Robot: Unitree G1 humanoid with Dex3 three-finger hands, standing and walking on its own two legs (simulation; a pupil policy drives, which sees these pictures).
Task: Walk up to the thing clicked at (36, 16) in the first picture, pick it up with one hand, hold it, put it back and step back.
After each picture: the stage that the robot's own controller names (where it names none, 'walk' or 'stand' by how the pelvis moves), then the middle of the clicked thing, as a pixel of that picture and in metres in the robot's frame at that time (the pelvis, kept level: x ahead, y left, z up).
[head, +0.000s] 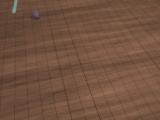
stand; (36, 15) +1.90 +0.59 -0.72
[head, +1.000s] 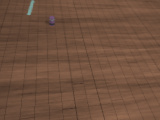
walk; (52, 21) +1.80 +0.27 -0.70
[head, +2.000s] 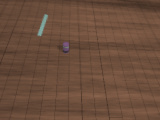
walk; (65, 47) +1.19 +0.11 -0.71
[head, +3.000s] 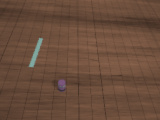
walk; (61, 85) +0.74 +0.11 -0.72
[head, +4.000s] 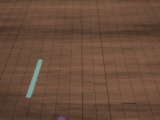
walk; out of the picture +0.40 +0.17 -0.70
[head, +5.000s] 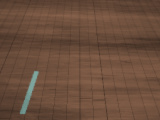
stand; out of the picture +0.29 +0.14 -0.72
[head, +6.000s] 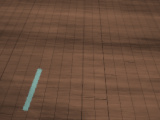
stand; out of the picture +0.30 +0.14 -0.72
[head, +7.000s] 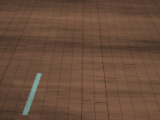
stand; out of the picture +0.29 +0.15 -0.73
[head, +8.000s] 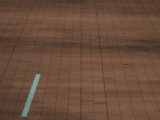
stand; out of the picture +0.28 +0.16 -0.73
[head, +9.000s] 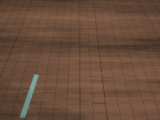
stand; out of the picture +0.27 +0.16 -0.73
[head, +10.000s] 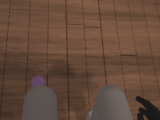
go down; (38, 83) +0.35 +0.17 -0.39
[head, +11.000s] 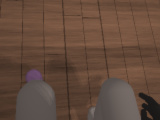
go down; (35, 79) +0.36 +0.17 -0.31
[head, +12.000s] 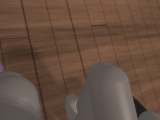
close in; out of the picture +0.36 +0.21 -0.23
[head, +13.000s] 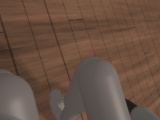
close; out of the picture +0.36 +0.21 -0.23
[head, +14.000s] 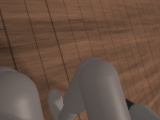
lift; out of the picture +0.35 +0.21 -0.23
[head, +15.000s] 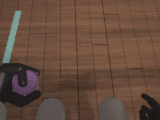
lift; (27, 87) +0.30 +0.18 -0.02
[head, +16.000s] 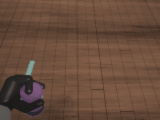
hold; (33, 100) +0.28 +0.17 -0.01
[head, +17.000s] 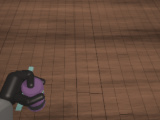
hold; (34, 95) +0.31 +0.17 -0.01
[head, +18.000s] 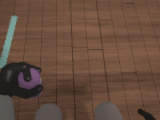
crouch; (31, 84) +0.34 +0.17 -0.08
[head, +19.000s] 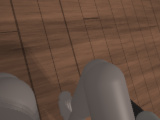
lower; out of the picture +0.36 +0.21 -0.22
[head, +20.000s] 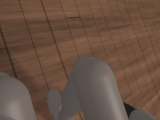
lower; out of the picture +0.37 +0.23 -0.23
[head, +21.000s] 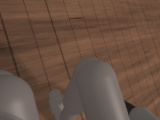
lower; out of the picture +0.37 +0.23 -0.23
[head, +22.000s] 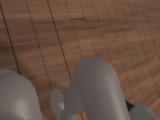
lower; out of the picture +0.37 +0.22 -0.23
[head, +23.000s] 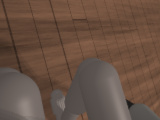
loosen; out of the picture +0.36 +0.22 -0.23
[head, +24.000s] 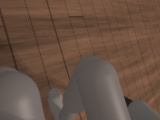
withdraw; out of the picture +0.35 +0.22 -0.23
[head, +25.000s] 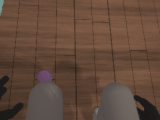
walk; (45, 78) +0.37 +0.17 -0.36
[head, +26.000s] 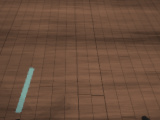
stand; out of the picture +0.28 +0.14 -0.66
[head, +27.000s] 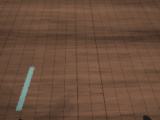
stand; out of the picture +0.30 +0.16 -0.67
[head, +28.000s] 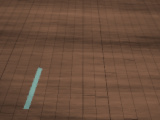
stand; out of the picture +0.31 +0.14 -0.71
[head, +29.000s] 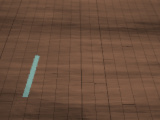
walk; out of the picture +0.33 +0.11 -0.70
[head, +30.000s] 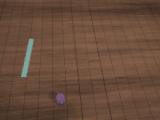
walk; (60, 99) +0.48 +0.11 -0.70
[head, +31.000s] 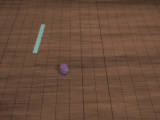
walk; (64, 69) +0.80 +0.17 -0.70
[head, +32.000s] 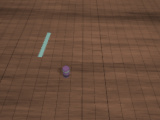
stand; (66, 71) +0.94 +0.14 -0.71
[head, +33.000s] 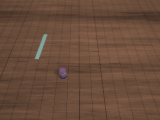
stand; (63, 73) +0.93 +0.16 -0.72
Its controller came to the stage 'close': yes
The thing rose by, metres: 0.71
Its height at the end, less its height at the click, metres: +0.00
